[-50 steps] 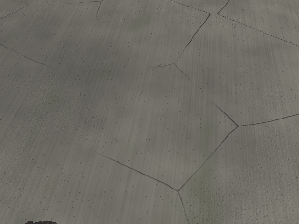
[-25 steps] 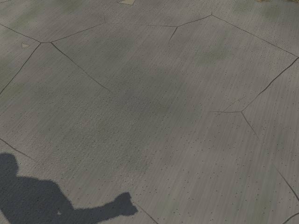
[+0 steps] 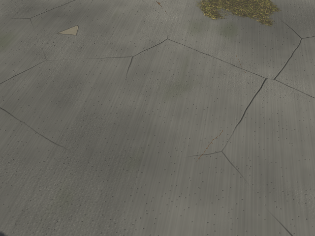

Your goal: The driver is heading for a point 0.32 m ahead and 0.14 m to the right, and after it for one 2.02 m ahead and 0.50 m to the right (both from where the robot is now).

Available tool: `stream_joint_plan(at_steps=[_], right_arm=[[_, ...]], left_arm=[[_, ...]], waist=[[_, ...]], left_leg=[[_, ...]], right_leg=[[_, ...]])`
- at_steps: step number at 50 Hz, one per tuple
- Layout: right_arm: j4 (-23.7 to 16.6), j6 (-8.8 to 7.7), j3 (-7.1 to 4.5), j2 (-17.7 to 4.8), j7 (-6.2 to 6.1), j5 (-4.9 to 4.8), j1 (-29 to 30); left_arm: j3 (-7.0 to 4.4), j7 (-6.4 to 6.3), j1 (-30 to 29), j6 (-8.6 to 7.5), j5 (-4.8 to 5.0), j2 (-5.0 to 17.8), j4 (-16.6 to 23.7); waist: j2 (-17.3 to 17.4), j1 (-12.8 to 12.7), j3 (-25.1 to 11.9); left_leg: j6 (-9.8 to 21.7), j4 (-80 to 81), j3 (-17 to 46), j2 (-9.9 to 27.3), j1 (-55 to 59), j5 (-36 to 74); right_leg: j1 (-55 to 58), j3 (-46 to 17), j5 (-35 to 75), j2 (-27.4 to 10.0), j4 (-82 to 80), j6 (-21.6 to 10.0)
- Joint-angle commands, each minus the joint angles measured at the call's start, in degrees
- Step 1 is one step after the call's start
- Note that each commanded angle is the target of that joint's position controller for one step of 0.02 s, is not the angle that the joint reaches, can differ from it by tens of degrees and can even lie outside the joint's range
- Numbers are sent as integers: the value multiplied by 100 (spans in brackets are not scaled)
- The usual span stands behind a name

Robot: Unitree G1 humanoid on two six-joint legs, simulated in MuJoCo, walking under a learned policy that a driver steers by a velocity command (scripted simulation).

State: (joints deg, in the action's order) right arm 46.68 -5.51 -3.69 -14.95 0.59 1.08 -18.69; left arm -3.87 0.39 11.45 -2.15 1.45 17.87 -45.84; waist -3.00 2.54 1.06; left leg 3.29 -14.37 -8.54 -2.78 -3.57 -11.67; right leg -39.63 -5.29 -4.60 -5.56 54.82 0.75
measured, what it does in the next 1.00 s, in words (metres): walks ahead, turning right: right foot, then left foot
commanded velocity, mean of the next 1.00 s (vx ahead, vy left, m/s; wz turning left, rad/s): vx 0.50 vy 0.00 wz -0.45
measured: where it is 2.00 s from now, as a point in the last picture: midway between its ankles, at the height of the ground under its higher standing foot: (224, 124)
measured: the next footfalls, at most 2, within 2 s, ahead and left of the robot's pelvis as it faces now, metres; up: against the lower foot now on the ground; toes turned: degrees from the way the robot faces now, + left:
right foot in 0.24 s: +0.30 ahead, -0.14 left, +0.00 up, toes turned -11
left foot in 0.72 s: +0.62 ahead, -0.02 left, +0.00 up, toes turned -28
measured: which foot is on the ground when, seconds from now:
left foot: down 0.00-0.26, up 0.28-0.70, down 0.72-1.00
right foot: up 0.00-0.22, down 0.24-0.74, up 0.76-1.00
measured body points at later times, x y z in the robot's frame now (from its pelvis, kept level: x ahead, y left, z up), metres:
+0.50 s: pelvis +0.28 -0.07 +0.00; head +0.31 -0.09 +0.45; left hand +0.44 +0.18 -0.11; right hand +0.38 -0.38 -0.09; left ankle +0.42 +0.09 -0.68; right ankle +0.26 -0.13 -0.75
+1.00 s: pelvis +0.56 -0.11 +0.00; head +0.58 -0.11 +0.45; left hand +0.83 +0.04 -0.10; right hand +0.45 -0.36 -0.12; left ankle +0.58 -0.01 -0.75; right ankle +0.57 -0.30 -0.69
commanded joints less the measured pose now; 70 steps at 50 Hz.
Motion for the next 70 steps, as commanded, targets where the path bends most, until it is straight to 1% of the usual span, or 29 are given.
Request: stream_joint_plan(at_steps=[1,8,10,12,13,14,15,16,17,18,22,27,30,35,36,37,38,39,41,42,50,57,60,61,62,63,64,66,70], right_arm=[[-371,-102,-174,-814,-76,-22,484],[-29,186,-267,-1097,-158,-168,-48],[-68,280,-313,-1275,-219,-192,48],[-131,352,-307,-1333,-275,-221,229],[-245,283,-199,-1066,-280,-88,90],[-550,88,23,-361,-183,-11,-250],[-616,-162,-60,-866,-61,-195,273],[-789,-269,-77,-964,-9,-378,728],[-782,-309,-56,-874,-36,-304,787],[-720,-283,-104,-939,-79,-140,802],[-740,-36,-100,-758,-84,-15,655],[-1021,-34,38,-472,-44,-43,1741],[-1149,-90,5,-608,23,-145,2102],[-932,-226,-174,-936,70,-119,1269],[-846,-260,-245,-1127,39,-20,638],[-746,-246,-355,-1597,17,84,-70],[-450,-163,-401,-1575,91,-73,-518],[-546,-147,-265,-1100,96,-178,-243],[-599,-64,-138,-789,72,-83,313],[-579,-60,-88,-672,59,-47,461],[-271,-36,-145,-1020,-1,-179,220],[93,140,-167,-1200,-18,-271,-338],[120,220,-143,-1191,-60,-274,-232],[-9,201,-26,-940,-72,-163,-169],[-184,88,167,-343,-62,-106,-698],[-108,-21,87,-728,-31,-182,-539],[-247,-82,-15,-1055,11,-315,-128],[-277,-54,-11,-940,7,-262,301],[-172,232,3,-593,-22,-251,99]], left_arm=[[10,91,-203,-58,-27,109,372],[57,343,-1182,-63,-21,77,999],[-50,369,-853,-28,-19,272,1034],[-339,284,591,0,0,766,728],[-516,144,1366,74,-1,1288,572],[-538,120,990,34,31,1661,754],[-396,144,1143,-25,-23,1191,806],[-322,140,994,-90,-60,908,780],[-278,151,653,-136,-44,771,788],[-221,132,315,-157,-53,560,854],[-225,23,136,-179,-90,643,966],[-282,-112,500,-90,-31,824,834],[-290,-122,800,-43,9,828,714],[-225,-143,788,3,-50,578,668],[-116,-117,817,-17,-94,297,702],[-4,-115,1475,-61,-58,-41,759],[19,-122,1779,-104,68,102,743],[-95,-122,1292,-112,101,623,728],[-105,-112,363,-120,-47,650,938],[-115,-90,282,-133,-94,568,963],[96,14,-418,-197,-118,8,1124],[69,163,-1257,-270,-28,167,1386],[-150,128,-78,-278,-93,570,1044],[-273,67,931,-258,-146,923,848],[-388,45,1376,-204,-194,1495,758],[-270,61,1492,-187,-110,1035,725],[-170,69,1089,-197,-92,817,740],[-72,87,437,-218,-159,490,781],[-79,97,129,-415,-209,388,613]], waist=[[558,-115,211],[539,125,412],[800,-160,27],[748,-992,-749],[-30,-1215,-1289],[-1237,-545,-1816],[-465,-977,-2176],[-215,-958,-1401],[327,-636,-772],[353,-441,-556],[184,-131,-279],[-86,-541,-88],[-180,-686,-99],[-438,-191,-353],[-218,99,-914],[966,47,-1773],[2230,59,-1945],[1406,203,-1116],[698,119,-179],[741,-26,-42],[744,29,21],[790,198,201],[696,-517,-514],[345,-955,-1291],[-1115,-776,-1967],[-1036,-926,-2131],[-702,-848,-1257],[-148,-561,-447],[-220,-174,-145]], left_leg=[[613,796,364,1524,-233,1765],[446,131,-155,1899,1052,3263],[319,-698,-299,1895,1209,5217],[64,-2712,-472,1634,528,5485],[-187,-4515,-463,1313,-979,3114],[-561,-6589,306,-93,-3452,-1998],[-405,-6875,1517,153,-4042,-2032],[-270,-6599,1478,416,-4290,-1593],[-239,-5947,1429,672,-4105,-1182],[-283,-5416,1399,849,-3746,-964],[-627,-4484,1231,895,-3098,-490],[-797,-2298,1082,485,-2580,1409],[-739,-1726,1212,329,-2366,1615],[-248,-1127,1137,310,-1338,948],[56,-1224,1521,788,-232,851],[845,-1149,3417,1977,1773,261],[1378,-334,5518,2633,2302,-1538],[1171,-96,5240,2447,1725,-2439],[900,20,3757,1962,393,-1381],[862,130,3340,1772,-6,-834],[899,630,1772,1400,-476,1051],[665,271,1628,1691,159,1394],[367,-1212,1218,1379,75,3167],[144,-2701,967,1108,-837,2385],[-277,-4851,673,166,-3081,-577],[-264,-5678,1391,201,-3810,-2089],[-200,-5892,1393,519,-4252,-1735],[-212,-5370,1234,916,-3953,-884],[-373,-4879,1397,1053,-3307,-152]], right_leg=[[95,97,893,-79,-850,-20],[-53,781,175,189,-1904,-417],[670,1137,-442,578,-1853,-643],[2755,1151,-299,982,-2319,-1024],[4526,-270,-139,126,-2436,-1392],[6182,-3722,-954,-1258,-3235,-2608],[6317,-4084,-1265,-1360,-3743,-2533],[5719,-3170,-997,-1152,-3767,-2258],[4780,-2455,-379,-854,-3796,-2021],[4135,-1991,175,-649,-3850,-1876],[2872,-1348,1212,-337,-4197,-1892],[2307,-823,493,179,-4090,-1416],[2560,-1226,-17,20,-3846,-1311],[3164,-1670,330,-94,-2771,-1013],[2881,-1358,350,197,-1719,-822],[1336,-685,-1024,911,175,-407],[-22,-407,-2913,1074,1461,-220],[-527,-618,-2576,773,1918,-220],[-459,-268,-1830,406,1669,-239],[-255,-238,-1570,211,1305,-247],[387,295,-3,18,-1194,-41],[843,447,186,285,-2427,-227],[2733,716,39,575,-2856,-584],[4331,-50,155,-160,-2639,-915],[6164,-2598,-752,-1535,-3058,-1776],[6156,-3616,-1462,-1669,-3628,-1921],[5508,-2831,-1488,-1491,-3723,-1697],[4123,-1582,-721,-1038,-4034,-1443],[3056,-446,300,-817,-4655,-1385]])
Keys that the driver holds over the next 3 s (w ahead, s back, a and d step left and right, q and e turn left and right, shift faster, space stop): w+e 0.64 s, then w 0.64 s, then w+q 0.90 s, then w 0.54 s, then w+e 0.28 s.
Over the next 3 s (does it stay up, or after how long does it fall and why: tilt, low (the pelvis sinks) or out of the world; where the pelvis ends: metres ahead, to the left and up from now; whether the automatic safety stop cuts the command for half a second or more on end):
stays up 1.58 -0.34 0.00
